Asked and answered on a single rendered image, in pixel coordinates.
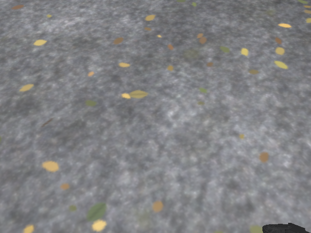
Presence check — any right robot hand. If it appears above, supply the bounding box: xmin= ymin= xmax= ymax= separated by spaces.
xmin=262 ymin=222 xmax=310 ymax=233

